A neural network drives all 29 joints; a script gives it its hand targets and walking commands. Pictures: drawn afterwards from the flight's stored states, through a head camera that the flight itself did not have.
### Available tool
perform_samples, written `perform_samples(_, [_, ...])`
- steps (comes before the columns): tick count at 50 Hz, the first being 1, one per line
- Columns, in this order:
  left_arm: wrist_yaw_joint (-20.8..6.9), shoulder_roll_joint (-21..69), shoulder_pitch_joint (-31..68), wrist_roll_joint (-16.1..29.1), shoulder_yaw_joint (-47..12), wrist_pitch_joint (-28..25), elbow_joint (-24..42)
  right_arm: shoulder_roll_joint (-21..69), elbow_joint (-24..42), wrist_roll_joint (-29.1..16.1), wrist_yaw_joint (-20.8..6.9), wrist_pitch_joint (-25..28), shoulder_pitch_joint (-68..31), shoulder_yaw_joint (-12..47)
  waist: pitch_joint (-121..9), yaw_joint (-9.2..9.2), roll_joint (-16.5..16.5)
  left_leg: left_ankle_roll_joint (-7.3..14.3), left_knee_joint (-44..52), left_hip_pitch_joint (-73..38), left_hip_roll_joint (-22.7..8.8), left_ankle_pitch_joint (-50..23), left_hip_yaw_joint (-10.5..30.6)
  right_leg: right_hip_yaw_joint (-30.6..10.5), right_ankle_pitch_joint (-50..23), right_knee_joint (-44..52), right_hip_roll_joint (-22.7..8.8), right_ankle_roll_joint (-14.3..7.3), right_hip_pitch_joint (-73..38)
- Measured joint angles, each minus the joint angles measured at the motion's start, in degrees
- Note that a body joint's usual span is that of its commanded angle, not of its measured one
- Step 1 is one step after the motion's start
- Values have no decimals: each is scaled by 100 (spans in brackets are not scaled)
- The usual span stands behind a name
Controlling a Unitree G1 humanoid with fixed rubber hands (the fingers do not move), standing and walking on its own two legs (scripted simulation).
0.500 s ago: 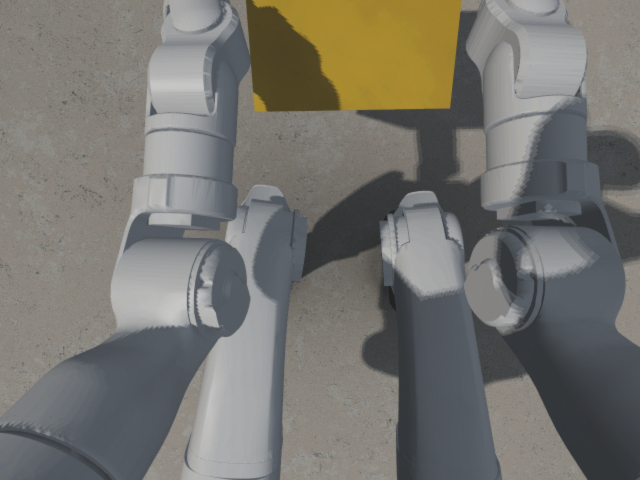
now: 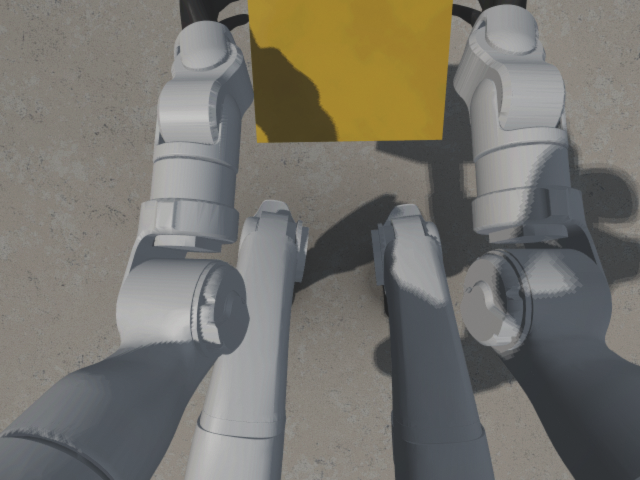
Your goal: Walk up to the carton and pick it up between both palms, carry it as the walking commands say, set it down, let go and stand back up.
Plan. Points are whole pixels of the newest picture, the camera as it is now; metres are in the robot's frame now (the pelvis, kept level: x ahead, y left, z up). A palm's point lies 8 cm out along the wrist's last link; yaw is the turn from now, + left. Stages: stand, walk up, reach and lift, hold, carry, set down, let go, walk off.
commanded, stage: reach and lift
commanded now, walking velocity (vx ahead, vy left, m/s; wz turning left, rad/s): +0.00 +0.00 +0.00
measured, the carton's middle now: (346, 59) +0.52 +0.00 -0.17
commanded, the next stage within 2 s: none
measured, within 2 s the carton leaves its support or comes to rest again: neither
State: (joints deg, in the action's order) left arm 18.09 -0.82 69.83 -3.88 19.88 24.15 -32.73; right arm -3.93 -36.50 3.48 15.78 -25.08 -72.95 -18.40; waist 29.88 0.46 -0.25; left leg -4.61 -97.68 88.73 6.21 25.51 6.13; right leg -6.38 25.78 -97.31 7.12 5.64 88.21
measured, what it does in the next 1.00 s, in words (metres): rises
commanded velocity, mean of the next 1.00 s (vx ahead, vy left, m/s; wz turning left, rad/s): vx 0.00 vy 0.00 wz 0.00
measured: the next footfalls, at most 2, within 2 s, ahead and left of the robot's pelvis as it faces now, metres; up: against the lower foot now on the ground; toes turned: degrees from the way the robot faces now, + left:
none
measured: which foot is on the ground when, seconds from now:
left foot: down 0.00-1.00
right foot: down 0.00-1.00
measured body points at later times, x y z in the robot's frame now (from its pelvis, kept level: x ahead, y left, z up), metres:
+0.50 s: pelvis +0.02 +0.00 +0.06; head +0.27 +0.00 +0.43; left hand +0.50 +0.14 +0.00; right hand +0.52 -0.13 +0.00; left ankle +0.16 +0.13 -0.49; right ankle +0.16 -0.14 -0.49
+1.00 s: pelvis +0.10 -0.01 +0.16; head +0.23 +0.00 +0.59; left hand +0.48 +0.13 +0.10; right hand +0.50 -0.14 +0.11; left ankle +0.16 +0.13 -0.49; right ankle +0.16 -0.14 -0.49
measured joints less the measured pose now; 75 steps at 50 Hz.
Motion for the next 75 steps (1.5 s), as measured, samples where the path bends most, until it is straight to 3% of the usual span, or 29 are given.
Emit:
perform_samples(4, [82,68,-161,30,-36,45,101,20,-48,25,-73,33,106,-22,-1,12,-10,9,145,-226,-10,-1,-3,-17,-5,141,0,-10,-220])
perform_samples(15, [76,111,-510,147,-120,40,161,104,113,-102,51,17,517,152,-30,21,-49,18,663,-953,9,-65,19,-48,-44,616,-51,-57,-936])
perform_samples(21, [13,196,-727,-51,-65,-29,-279,192,-291,124,-11,76,746,53,-763,18,-48,28,940,-865,-14,-137,44,-50,-127,908,-50,-77,-849])
perform_samples(26, [43,329,-1112,-30,-95,-55,-236,272,-251,89,-12,118,1160,127,-1191,15,-31,51,1178,-1063,-41,-117,39,-74,-119,1146,-51,-95,-1040])
perform_samples(30, [-10,506,-1561,-235,-1,-135,-649,423,-616,234,-61,158,1607,-17,-2313,27,-33,67,1414,-840,-48,-110,48,-87,-110,1379,-69,-115,-816])
perform_samples(35, [-210,744,-2211,-723,361,-110,-1094,726,-1221,674,-109,228,2181,-317,-3653,13,-38,159,1856,-929,-90,-49,40,-110,-95,1865,-93,-188,-905])
perform_samples(42, [-371,1039,-2790,-1123,654,-433,-1143,945,-1271,1059,-297,547,2776,-564,-4142,30,-96,160,2671,-1656,-137,-123,80,-127,-161,2652,-146,-232,-1612])
perform_samples(48, [-1021,1015,-3326,-1092,544,-648,-839,987,-1002,1067,-494,742,3196,-428,-4082,18,-2,165,3318,-2173,-202,-268,112,-145,-325,3299,-155,-290,-2118])
perform_samples(51, [-1196,1011,-3616,-997,380,-699,-590,1000,-806,899,-537,838,3460,-283,-4020,47,49,166,3619,-2417,-235,-347,137,-144,-414,3612,-156,-317,-2364])
perform_samples(53, [-1094,1042,-3782,-960,271,-713,-443,1054,-677,798,-494,869,3610,-200,-3976,67,60,168,3792,-2589,-250,-387,157,-138,-459,3795,-163,-332,-2542])
perform_samples(58, [-385,1187,-4158,-767,65,-687,-103,1332,-444,766,-292,920,3912,-105,-3993,19,-20,187,4167,-2983,-250,-472,230,-97,-536,4208,-208,-351,-2972])
perform_samples(68, [-705,1253,-4572,-785,24,-707,-187,1374,-217,928,-508,870,4504,-124,-4144,-37,-113,283,4947,-3887,-259,-696,195,-191,-764,5021,-296,-312,-3896])
perform_samples(75, [-1239,1262,-4531,-1029,208,-489,-243,1264,-241,1056,-867,711,4579,-299,-3956,-27,-22,321,5419,-4655,-282,-868,103,-308,-931,5437,-333,-300,-4618])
